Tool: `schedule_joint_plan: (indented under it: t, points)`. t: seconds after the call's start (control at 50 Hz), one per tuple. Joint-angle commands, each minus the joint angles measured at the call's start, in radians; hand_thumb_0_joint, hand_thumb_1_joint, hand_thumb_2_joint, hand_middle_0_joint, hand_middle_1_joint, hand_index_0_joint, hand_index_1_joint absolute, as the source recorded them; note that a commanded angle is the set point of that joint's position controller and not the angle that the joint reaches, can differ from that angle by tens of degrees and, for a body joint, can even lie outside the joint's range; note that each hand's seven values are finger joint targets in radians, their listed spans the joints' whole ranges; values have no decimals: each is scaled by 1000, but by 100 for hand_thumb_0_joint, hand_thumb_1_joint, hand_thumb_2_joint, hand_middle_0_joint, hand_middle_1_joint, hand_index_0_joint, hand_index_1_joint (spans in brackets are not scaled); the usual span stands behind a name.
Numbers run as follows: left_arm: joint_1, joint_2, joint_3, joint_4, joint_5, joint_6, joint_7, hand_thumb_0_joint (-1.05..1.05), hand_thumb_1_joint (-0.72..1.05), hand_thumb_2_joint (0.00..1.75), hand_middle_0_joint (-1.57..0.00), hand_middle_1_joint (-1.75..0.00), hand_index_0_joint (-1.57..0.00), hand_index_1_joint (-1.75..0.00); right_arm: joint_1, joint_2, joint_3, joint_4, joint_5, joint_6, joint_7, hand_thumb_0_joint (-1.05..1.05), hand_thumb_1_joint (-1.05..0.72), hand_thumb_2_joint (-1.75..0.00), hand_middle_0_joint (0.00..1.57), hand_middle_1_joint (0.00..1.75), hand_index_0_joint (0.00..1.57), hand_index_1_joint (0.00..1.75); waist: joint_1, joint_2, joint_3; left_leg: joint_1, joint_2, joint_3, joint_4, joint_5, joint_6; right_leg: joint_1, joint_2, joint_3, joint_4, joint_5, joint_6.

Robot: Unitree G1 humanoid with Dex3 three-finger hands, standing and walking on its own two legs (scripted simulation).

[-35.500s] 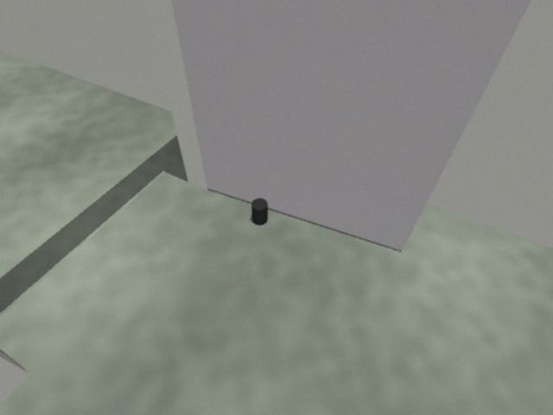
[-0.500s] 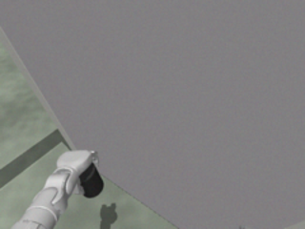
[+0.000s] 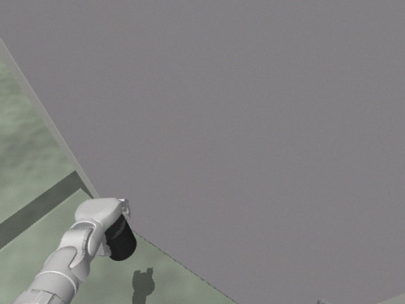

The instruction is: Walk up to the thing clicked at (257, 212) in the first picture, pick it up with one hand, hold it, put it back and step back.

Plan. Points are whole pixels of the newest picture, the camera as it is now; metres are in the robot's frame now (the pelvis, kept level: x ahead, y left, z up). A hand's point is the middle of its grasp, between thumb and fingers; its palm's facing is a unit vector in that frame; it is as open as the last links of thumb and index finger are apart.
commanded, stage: crouch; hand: left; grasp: from above
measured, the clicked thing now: (115, 236) +0.30 +0.21 -0.10
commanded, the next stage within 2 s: lower in 1.82 s
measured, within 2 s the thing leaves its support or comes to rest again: neither
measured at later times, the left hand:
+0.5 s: hand (118, 249) +0.31 +0.24 -0.22, palm faces -0.47 +0.03 -0.88, open 10.1 cm
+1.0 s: hand (132, 255) +0.37 +0.27 -0.44, palm faces -0.48 -0.01 -0.88, open 10.1 cm
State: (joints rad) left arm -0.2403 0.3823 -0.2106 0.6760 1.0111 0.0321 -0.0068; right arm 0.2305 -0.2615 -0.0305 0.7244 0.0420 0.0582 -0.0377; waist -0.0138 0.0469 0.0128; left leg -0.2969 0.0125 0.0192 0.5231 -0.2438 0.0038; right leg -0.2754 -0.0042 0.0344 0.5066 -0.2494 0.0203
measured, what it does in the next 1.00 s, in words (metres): lowers itself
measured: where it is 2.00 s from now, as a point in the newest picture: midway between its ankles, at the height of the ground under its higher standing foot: outside the picture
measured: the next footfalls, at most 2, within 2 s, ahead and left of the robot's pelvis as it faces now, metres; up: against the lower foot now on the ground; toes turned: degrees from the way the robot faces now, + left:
none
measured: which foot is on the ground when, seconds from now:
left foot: down 0.00-1.00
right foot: down 0.00-1.00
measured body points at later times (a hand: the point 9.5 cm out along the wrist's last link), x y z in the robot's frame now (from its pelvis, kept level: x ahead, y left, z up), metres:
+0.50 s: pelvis -0.02 +0.00 -0.09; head +0.09 +0.02 +0.35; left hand +0.33 +0.24 -0.17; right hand +0.05 -0.29 -0.20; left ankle +0.02 +0.12 -0.74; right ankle +0.01 -0.13 -0.74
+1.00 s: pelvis -0.05 +0.01 -0.28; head +0.16 +0.04 +0.12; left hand +0.39 +0.26 -0.39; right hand -0.01 -0.26 -0.40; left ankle +0.02 +0.12 -0.74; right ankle +0.01 -0.13 -0.74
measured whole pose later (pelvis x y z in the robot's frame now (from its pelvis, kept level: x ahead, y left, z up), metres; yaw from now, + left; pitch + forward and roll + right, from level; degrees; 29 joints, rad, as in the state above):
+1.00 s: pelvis -0.05 +0.01 -0.28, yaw -2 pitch +38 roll -6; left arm -0.75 0.57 0.06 1.27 1.24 -0.18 0.36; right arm 0.21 -0.24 -0.01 0.76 -0.10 -0.05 0.06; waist -0.16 0.04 -0.19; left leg -1.89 0.01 -0.07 1.89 -0.65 0.01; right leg -1.82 0.01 -0.03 1.83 -0.68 0.04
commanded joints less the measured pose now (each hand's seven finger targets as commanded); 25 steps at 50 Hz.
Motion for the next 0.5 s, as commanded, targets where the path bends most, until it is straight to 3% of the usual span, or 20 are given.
schedule_joint_plan:
  t: [0.0,0.1,0.22,0.36,0.42,0.46,0.48]
  points:
    - [-354,215,121,-201,8,-34,64,0,54,105,-89,-93,-90,-92,-79,-136,-49,-152,0,-53,-5,0,-89,-90,20,30,20,30,0,-29,-259,140,-31,-2,-59,157,7,5,21,-26,-83,132,-28]
    - [-371,216,132,-97,44,-79,143,0,54,104,-88,-95,-90,-93,-39,-138,-54,-124,-11,-41,-1,0,-89,-90,20,30,20,30,-12,-59,-257,93,-35,-2,-17,161,5,-42,18,-27,-45,138,-26]
    - [-498,191,123,72,100,-102,275,0,60,111,-91,-102,-93,-100,11,-149,-67,-80,-33,-31,20,0,-89,-89,20,30,20,30,-51,-15,-298,-38,-29,-5,132,94,-4,-237,16,-33,88,83,-29]
    - [-601,206,156,233,182,-135,399,0,54,105,-86,-103,-89,-99,91,-166,-92,-55,-64,-45,36,0,-89,-89,20,30,20,30,-78,18,-446,-320,-22,-19,434,46,-3,-546,23,-46,394,33,-42]
    - [-696,239,180,265,184,-140,442,0,54,103,-85,-102,-89,-99,109,-178,-98,-46,-77,-61,30,0,-89,-89,20,30,20,30,-89,86,-547,-390,-14,-33,554,36,-4,-715,30,-59,523,-1,-51]
    - [-692,263,202,306,189,-134,463,0,55,105,-87,-101,-90,-98,123,-183,-100,-46,-81,-67,24,0,-89,-89,20,30,20,30,-87,67,-604,-478,-16,-40,622,3,4,-772,30,-63,594,-24,-53]
    - [-690,250,193,322,188,-128,467,0,57,103,-87,-100,-91,-97,125,-184,-97,-42,-86,-70,23,0,-89,-89,20,30,20,30,-91,76,-624,-523,-17,-40,658,-1,7,-813,29,-63,630,-31,-55]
